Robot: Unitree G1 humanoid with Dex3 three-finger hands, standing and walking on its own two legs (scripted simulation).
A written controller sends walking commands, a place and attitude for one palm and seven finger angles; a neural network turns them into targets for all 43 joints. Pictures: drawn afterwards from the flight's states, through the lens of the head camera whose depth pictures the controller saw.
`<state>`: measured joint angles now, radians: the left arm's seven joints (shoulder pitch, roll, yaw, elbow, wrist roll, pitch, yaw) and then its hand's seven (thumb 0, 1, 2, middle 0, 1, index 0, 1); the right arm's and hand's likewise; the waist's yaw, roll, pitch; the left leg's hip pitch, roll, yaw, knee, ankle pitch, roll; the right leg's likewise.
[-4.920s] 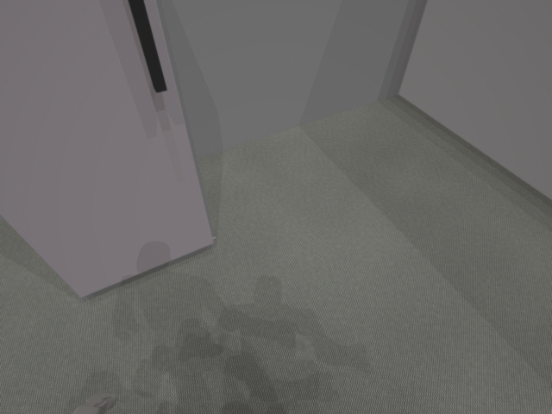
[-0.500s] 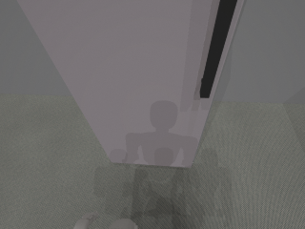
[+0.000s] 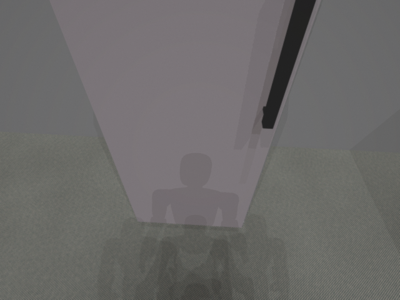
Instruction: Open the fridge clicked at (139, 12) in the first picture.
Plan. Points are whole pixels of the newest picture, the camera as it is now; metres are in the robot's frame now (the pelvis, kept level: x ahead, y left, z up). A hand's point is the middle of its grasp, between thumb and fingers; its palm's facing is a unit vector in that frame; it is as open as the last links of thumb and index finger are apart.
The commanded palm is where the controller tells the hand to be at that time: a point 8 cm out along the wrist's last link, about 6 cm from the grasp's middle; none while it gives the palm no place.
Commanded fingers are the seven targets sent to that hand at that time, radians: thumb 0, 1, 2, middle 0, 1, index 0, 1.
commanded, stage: come to a stop and stand still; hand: right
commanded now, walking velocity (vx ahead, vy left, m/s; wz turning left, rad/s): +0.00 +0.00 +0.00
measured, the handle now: (288, 42) +0.53 -0.14 +0.27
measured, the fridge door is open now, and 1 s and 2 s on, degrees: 0 0 0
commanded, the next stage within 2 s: look again from close up in 0.66 s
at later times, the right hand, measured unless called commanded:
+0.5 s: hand out of the picture -0.01 -0.17 -0.17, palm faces +0.00 +0.99 -0.17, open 7.4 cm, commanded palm none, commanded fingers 0.00 -0.90 -0.90 0.20 0.30 0.20 0.30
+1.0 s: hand out of the picture +0.04 -0.17 -0.16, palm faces +0.00 +0.97 -0.25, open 7.4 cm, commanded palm none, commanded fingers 0.00 -0.90 -0.90 0.20 0.30 0.20 0.30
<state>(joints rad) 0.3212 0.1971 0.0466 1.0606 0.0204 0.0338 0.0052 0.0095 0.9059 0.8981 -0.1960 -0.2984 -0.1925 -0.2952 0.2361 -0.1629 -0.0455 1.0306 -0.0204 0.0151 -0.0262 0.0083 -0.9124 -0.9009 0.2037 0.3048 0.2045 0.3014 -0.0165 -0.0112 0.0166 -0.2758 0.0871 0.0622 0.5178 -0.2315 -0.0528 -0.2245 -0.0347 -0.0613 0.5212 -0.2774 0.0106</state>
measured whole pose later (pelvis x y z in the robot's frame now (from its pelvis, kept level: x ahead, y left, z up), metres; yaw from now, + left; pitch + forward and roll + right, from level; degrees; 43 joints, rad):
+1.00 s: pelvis +0.01 +0.02 +0.01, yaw +1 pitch -1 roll -1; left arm 0.27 0.20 -0.01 1.07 0.02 -0.02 0.02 0.01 0.91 0.90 -0.20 -0.30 -0.19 -0.30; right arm 0.23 -0.18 0.01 1.08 -0.01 -0.02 -0.02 0.01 -0.90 -0.90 0.20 0.30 0.20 0.30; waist 0.00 -0.03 0.03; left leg -0.23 0.06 0.06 0.51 -0.26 -0.01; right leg -0.15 -0.04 -0.08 0.45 -0.27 0.03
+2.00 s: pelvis -0.02 +0.02 -0.07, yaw +0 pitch +8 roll +0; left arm 0.14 0.28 0.07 0.53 -0.02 -0.31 0.01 0.02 0.90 0.90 -0.20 -0.30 -0.19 -0.30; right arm 0.48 -0.20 -0.19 -0.01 0.29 -0.40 0.30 0.01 -0.60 -0.78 0.22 0.49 0.23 0.49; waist -0.04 0.03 -0.07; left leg -0.73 0.08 0.07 1.07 -0.48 0.00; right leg -0.69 -0.06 -0.03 1.06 -0.51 0.03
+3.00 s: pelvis +0.01 +0.02 +0.00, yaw -2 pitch -3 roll +1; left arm 0.16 0.25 -0.09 0.63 -0.07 -0.24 0.12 0.02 0.90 0.90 -0.20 -0.30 -0.20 -0.30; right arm -0.01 -0.42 -0.41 -0.05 0.35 0.19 0.34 -0.01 0.47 -0.32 0.30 1.19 0.30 1.18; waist -0.08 -0.04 0.00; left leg -0.16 0.05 0.12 0.48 -0.26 -0.01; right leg -0.15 -0.06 -0.01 0.50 -0.29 0.03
